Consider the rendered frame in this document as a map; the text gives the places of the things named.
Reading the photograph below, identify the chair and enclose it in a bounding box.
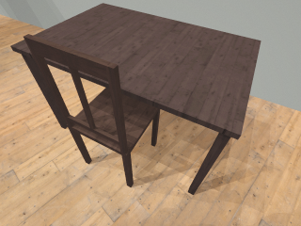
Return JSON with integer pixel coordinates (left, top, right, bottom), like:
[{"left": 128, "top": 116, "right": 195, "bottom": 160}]
[{"left": 24, "top": 34, "right": 161, "bottom": 187}]

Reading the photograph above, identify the table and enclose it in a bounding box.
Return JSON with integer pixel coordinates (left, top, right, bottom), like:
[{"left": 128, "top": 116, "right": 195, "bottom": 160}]
[{"left": 10, "top": 3, "right": 261, "bottom": 195}]

